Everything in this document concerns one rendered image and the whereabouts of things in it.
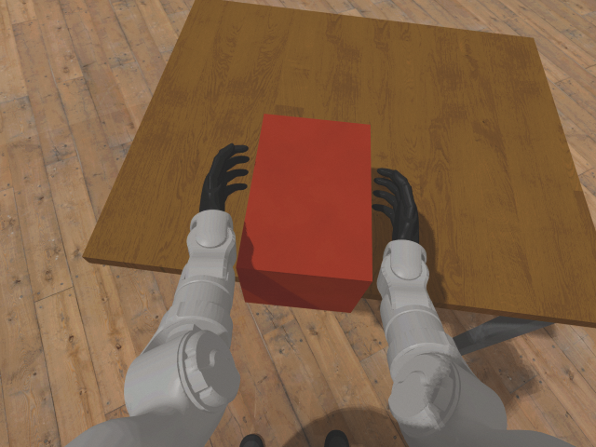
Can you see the robot left upper arm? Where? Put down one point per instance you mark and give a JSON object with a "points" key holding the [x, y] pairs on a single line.
{"points": [[175, 393]]}

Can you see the table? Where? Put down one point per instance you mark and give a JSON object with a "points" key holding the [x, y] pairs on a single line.
{"points": [[466, 116]]}

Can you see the robot right upper arm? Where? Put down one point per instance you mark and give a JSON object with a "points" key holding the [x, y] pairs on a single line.
{"points": [[439, 404]]}

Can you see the robot right forearm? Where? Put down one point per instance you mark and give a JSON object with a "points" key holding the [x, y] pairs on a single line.
{"points": [[410, 320]]}

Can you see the left robot hand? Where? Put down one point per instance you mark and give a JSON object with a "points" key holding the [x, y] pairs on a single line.
{"points": [[214, 191]]}

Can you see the right robot hand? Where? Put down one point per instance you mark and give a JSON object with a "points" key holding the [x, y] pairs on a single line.
{"points": [[404, 215]]}

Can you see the robot left forearm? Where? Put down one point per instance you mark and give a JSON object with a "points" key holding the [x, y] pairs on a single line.
{"points": [[204, 295]]}

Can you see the carton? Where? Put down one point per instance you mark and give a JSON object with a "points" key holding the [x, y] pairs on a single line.
{"points": [[307, 235]]}

